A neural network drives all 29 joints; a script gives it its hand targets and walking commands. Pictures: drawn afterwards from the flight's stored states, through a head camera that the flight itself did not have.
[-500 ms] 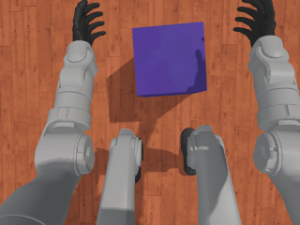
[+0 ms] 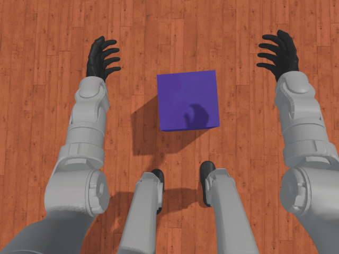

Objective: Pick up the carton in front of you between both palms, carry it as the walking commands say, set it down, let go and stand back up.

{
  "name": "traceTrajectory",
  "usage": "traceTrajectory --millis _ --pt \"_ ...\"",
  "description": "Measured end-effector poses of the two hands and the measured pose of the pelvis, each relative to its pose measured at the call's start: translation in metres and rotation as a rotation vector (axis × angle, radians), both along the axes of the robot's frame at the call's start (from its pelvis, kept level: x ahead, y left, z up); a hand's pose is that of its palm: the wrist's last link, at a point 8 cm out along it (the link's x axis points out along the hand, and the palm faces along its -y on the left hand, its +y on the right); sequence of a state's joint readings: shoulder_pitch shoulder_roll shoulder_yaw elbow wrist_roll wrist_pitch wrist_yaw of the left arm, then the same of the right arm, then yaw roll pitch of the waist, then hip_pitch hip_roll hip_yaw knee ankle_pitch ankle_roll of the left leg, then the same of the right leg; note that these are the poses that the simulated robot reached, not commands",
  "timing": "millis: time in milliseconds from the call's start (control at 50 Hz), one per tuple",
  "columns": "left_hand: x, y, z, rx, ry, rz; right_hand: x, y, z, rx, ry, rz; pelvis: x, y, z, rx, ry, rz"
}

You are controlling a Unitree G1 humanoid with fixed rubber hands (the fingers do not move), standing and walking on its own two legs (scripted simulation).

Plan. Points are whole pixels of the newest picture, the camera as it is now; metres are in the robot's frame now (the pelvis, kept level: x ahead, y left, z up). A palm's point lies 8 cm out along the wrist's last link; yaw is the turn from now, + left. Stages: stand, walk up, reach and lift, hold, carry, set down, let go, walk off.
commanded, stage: let go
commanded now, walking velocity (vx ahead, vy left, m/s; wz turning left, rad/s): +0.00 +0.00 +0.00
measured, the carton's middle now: (186, 105) +0.47 -0.03 -0.51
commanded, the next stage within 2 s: stand in 1.18 s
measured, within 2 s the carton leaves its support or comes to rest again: neither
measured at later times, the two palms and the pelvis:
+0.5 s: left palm (46, 141) +0.34 +0.22 +0.02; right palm out of the picture +0.33 -0.24 +0.02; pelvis +0.07 +0.00 +0.11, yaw -1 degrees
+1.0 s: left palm out of the picture +0.25 +0.24 +0.08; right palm out of the picture +0.24 -0.23 +0.08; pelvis +0.08 +0.01 +0.14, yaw -2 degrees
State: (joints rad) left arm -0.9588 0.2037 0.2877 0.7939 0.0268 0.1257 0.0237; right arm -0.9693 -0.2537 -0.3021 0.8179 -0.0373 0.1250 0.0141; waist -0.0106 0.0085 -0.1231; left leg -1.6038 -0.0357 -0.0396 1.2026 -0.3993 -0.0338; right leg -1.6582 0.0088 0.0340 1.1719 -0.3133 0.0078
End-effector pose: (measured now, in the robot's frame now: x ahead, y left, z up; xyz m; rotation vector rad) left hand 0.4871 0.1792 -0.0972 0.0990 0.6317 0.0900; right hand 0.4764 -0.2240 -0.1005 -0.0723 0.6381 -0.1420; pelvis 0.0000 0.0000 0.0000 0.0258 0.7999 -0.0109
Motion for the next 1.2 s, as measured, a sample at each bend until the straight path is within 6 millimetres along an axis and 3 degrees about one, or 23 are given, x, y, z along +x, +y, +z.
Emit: traceTrajectory --millis 80,160,300,420,640,740,860,1200 --pt "-0.017 0.003 0.013 0.042 0.039 -0.025 -0.017 -0.002 0.013 -0.04 0.041 0.032 0.009 -0.001 0.02 -0.002 -0.028 -0.001" --pt "-0.046 0.01 0.028 0.075 0.087 -0.045 -0.047 -0.007 0.029 -0.069 0.092 0.054 0.021 -0.001 0.043 -0.004 -0.081 -0.004" --pt "-0.086 0.023 0.068 0.074 0.119 -0.054 -0.091 -0.016 0.068 -0.069 0.122 0.053 0.044 -0.001 0.076 -0.011 -0.194 -0.009" --pt "-0.115 0.031 0.099 0.069 0.119 -0.06 -0.122 -0.015 0.099 -0.061 0.121 0.054 0.061 -0.001 0.096 -0.017 -0.289 -0.01" --pt "-0.194 0.048 0.147 0.07 0.148 -0.057 -0.198 -0.008 0.151 -0.062 0.145 0.053 0.082 0.004 0.133 -0.033 -0.541 -0.011" --pt "-0.22 0.056 0.166 0.07 0.147 -0.056 -0.225 -0.006 0.168 -0.063 0.151 0.056 0.087 0.007 0.142 -0.04 -0.67 -0.012" --pt "-0.234 0.06 0.176 0.067 0.152 -0.064 -0.239 -0.005 0.177 -0.059 0.155 0.064 0.087 0.009 0.145 -0.044 -0.792 -0.012" --pt "-0.237 0.055 0.174 0.078 0.172 -0.057 -0.238 -0.009 0.177 -0.081 0.184 0.062 0.083 0.005 0.143 -0.047 -0.891 -0.009"
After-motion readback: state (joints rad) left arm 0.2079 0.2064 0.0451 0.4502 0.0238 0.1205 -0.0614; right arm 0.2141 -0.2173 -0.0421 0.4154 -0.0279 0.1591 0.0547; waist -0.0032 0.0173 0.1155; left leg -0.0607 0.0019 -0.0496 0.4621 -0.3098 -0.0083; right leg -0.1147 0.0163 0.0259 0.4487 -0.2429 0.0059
